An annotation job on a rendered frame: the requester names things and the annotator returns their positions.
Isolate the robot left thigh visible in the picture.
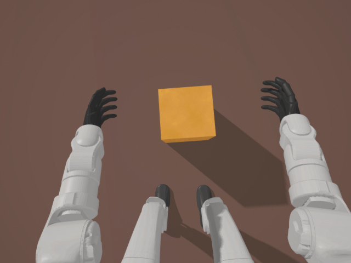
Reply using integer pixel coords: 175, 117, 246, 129
121, 202, 168, 263

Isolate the robot right hand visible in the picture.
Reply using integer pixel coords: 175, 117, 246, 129
261, 77, 300, 121

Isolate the robot left foot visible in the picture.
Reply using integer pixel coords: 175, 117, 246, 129
155, 184, 170, 207

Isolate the robot left upper arm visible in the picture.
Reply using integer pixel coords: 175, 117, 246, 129
37, 219, 102, 263

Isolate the carton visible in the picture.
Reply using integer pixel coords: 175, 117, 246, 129
158, 85, 216, 143

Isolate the right robot forearm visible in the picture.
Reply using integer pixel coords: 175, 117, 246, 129
279, 114, 351, 216

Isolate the left robot forearm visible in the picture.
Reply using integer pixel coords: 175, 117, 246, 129
36, 124, 104, 263

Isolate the robot left hand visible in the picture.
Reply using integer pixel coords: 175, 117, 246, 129
83, 87, 117, 128

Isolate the robot right upper arm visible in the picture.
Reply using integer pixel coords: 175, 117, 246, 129
288, 206, 351, 263

